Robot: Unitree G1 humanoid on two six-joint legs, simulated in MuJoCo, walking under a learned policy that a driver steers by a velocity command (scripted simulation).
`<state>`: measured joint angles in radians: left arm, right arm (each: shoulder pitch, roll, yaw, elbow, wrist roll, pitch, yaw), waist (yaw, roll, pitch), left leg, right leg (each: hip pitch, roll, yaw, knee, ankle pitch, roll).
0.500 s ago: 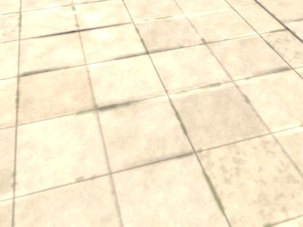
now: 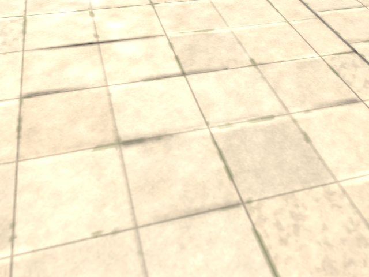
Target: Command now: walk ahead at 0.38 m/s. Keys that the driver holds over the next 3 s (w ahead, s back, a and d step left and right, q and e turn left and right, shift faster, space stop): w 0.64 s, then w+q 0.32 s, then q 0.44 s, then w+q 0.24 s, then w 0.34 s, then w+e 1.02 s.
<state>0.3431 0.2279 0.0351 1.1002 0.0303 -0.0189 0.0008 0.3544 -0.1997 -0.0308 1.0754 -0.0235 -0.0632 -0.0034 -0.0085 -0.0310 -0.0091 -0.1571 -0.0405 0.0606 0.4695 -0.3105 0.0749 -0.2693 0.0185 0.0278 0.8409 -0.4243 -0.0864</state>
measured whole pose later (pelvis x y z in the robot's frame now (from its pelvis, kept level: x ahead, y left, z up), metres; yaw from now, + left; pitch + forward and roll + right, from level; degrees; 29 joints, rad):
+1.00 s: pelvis +0.55 +0.03 -0.02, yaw +9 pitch +0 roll +0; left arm 0.36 0.19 0.03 1.03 0.01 -0.09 0.01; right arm 0.12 -0.21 -0.06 0.93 -0.02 -0.05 0.02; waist 0.01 -0.01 0.08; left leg -0.38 -0.10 0.09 0.57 -0.19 0.15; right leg -0.22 0.00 -0.06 1.16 -0.40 -0.05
